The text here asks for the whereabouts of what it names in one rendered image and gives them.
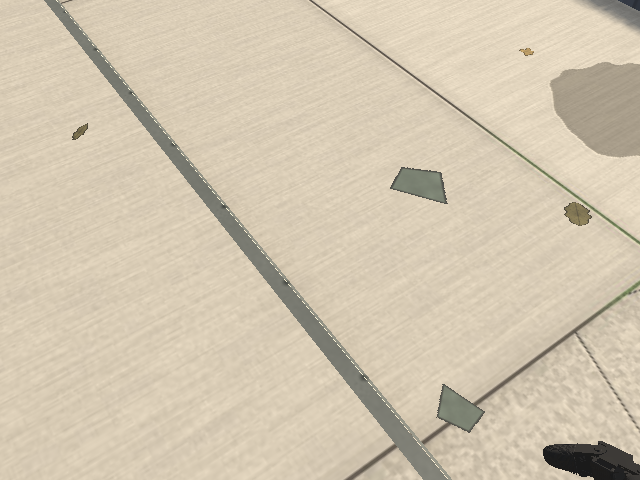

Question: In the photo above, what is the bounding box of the right robot hand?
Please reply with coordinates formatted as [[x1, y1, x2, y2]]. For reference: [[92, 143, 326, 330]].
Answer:
[[543, 441, 640, 480]]

